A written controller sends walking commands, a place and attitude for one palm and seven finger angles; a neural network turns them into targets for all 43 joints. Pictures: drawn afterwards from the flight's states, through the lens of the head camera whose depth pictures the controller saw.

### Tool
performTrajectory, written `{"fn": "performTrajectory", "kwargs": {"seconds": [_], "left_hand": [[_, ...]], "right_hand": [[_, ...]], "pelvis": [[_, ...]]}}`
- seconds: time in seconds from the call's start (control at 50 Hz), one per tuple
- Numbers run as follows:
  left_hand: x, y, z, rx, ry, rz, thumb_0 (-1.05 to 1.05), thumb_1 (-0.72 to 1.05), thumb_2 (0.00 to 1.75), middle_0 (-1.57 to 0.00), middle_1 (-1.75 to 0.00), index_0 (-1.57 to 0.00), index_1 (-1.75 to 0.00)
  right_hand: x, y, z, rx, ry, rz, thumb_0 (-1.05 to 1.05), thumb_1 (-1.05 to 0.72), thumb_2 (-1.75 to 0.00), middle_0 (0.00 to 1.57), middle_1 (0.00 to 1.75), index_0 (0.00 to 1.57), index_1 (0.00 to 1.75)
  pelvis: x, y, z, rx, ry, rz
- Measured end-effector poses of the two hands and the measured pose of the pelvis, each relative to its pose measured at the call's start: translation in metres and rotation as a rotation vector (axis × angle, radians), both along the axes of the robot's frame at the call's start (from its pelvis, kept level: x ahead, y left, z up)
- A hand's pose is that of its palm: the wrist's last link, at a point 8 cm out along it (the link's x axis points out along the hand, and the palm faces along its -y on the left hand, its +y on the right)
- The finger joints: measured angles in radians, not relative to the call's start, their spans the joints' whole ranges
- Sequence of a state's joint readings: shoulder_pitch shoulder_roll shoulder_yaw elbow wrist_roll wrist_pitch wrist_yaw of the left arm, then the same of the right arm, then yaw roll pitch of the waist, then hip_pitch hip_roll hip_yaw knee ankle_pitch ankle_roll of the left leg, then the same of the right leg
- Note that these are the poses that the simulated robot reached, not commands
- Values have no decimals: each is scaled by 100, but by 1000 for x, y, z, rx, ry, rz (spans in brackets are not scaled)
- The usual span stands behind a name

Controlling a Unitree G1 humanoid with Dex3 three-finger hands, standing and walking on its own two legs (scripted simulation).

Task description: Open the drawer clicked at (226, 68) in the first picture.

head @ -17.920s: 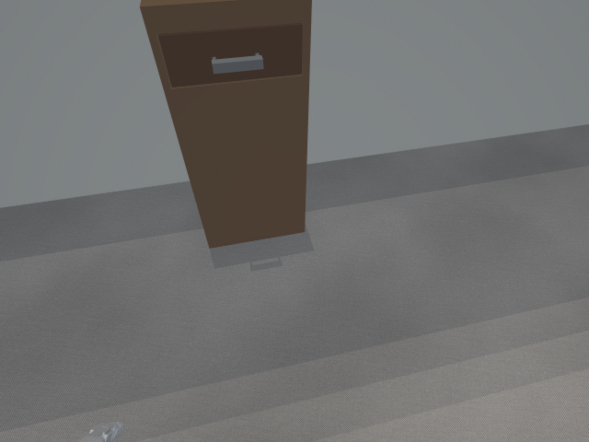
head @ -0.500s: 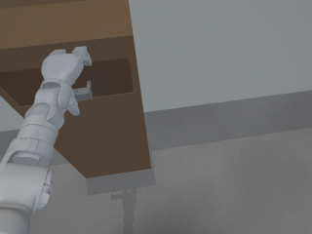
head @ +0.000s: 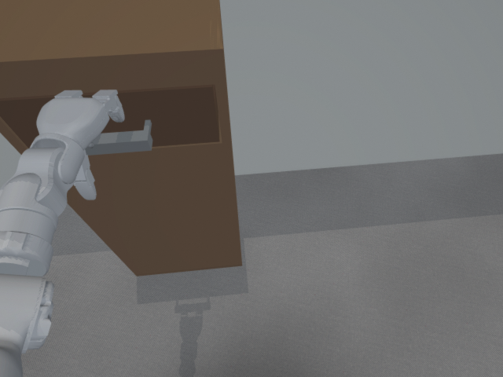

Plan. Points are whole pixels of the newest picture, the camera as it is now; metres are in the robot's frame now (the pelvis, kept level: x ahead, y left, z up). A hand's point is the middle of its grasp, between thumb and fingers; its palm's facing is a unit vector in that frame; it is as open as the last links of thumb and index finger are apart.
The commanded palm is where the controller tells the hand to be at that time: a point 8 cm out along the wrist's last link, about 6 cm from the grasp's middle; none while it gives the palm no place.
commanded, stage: move the hooked fingers above the handle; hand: left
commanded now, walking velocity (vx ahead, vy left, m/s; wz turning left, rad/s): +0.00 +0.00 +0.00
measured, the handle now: (114, 134) +0.52 +0.27 +0.06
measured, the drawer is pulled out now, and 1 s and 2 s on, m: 0.00 0.00 0.00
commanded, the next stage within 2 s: lower the fingers behind the handle in 1.90 s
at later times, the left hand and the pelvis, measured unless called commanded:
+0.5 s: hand (86, 135) +0.47 +0.28 +0.11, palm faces -0.07 +0.00 -1.00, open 13.8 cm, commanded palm +0.46 +0.29 +0.17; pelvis +0.00 +0.02 +0.00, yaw -3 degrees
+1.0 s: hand (91, 129) +0.48 +0.27 +0.11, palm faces -0.03 +0.00 -1.00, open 13.6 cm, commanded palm +0.47 +0.27 +0.18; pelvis +0.01 +0.03 +0.00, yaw +0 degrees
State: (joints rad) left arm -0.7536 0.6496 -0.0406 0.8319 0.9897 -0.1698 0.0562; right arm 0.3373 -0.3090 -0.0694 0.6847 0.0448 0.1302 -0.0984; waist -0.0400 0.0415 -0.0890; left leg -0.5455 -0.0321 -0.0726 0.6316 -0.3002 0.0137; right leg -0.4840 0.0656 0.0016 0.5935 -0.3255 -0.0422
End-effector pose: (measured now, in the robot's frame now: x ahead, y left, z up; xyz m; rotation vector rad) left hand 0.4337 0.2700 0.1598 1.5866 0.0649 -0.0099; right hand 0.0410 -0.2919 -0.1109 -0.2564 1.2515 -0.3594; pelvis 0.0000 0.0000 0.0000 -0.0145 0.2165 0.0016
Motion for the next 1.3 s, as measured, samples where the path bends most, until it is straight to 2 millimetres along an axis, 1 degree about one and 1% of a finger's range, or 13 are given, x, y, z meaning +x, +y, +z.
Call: {"fn": "performTrajectory", "kwargs": {"seconds": [0.08, 0.12, 0.18, 0.28, 0.38, 0.54, 0.6, 0.68, 0.76, 0.98, 1.08, 1.18, 1.3], "left_hand": [[16, -13, 9, -42, -77, -23, 0, -49, 30, -32, -120, -32, -120], [23, -15, 13, -52, -95, -3, 0, -49, 30, -37, -124, -32, -120], [25, -17, 17, -45, -93, 20, 0, -49, 30, -42, -128, -36, -124], [27, -20, 20, -26, -55, 53, 0, -49, 30, -42, -126, -36, -126], [26, -17, 20, -24, -24, 55, 0, -49, 30, -39, -123, -33, -125], [17, 20, -2, -2, 41, 115, 0, -49, 30, -34, -121, -32, -122], [15, 27, -7, 4, 43, 94, 0, -49, 30, -33, -120, -32, -121], [19, 17, -4, -14, -5, 14, 0, -49, 30, -33, -120, -32, -120], [22, 15, -2, -30, -32, 22, 0, -49, 30, -38, -123, -33, -121], [24, 3, 8, -17, -22, 73, 0, -49, 30, -37, -122, -37, -123], [24, -3, 12, -8, -3, 83, 0, -49, 30, -35, -121, -37, -122], [25, -6, 13, -8, 4, 83, 0, -49, 30, -34, -121, -36, -121], [24, -6, 13, -15, -2, 75, 0, -49, 30, -34, -121, -35, -121]], "right_hand": [[9, 9, 0, 15, -21, -1, 1, -91, -90, 20, 30, 20, 30], [13, 16, -2, 33, -36, -2, 1, -91, -90, 20, 30, 20, 30], [18, 31, -6, 76, -50, 4, 1, -91, -90, 20, 30, 20, 30], [22, 54, -12, 140, -77, -2, 1, -90, -90, 20, 30, 20, 30], [17, 66, -11, 155, -90, -12, 1, -90, -90, 20, 30, 20, 30], [-7, 52, -6, 94, -39, -30, 1, -90, -90, 20, 30, 21, 30], [-17, 44, -3, 57, 3, -28, 1, -90, -90, 20, 30, 21, 30], [-25, 35, 1, 19, 50, -25, 1, -90, -90, 20, 30, 20, 30], [-25, 34, 0, 18, 60, -23, 1, -90, -90, 20, 30, 20, 30], [4, 57, -11, 114, -26, 7, 1, -90, -90, 20, 30, 20, 30], [14, 62, -13, 137, -55, 26, 1, -90, -90, 20, 30, 20, 30], [17, 56, -13, 133, -58, 34, 1, -90, -90, 20, 30, 20, 30], [13, 42, -10, 104, -44, 19, 1, -90, -90, 20, 30, 20, 30]], "pelvis": [[4, 6, -1, -2, 9, 0], [6, 10, -1, -2, 13, -7], [8, 15, -1, -1, 10, -19], [6, 20, 1, 1, -6, -36], [2, 22, 2, 4, -12, -45], [-2, 23, 0, -1, 0, -43], [-2, 24, -1, -6, 7, -29], [1, 26, -2, -12, 16, -11], [5, 29, -2, -15, 18, -5], [5, 27, -1, -9, 3, -6], [5, 23, 0, -5, -3, -4], [5, 19, 0, -2, -3, -5], [8, 14, 0, 0, -1, -12]]}}
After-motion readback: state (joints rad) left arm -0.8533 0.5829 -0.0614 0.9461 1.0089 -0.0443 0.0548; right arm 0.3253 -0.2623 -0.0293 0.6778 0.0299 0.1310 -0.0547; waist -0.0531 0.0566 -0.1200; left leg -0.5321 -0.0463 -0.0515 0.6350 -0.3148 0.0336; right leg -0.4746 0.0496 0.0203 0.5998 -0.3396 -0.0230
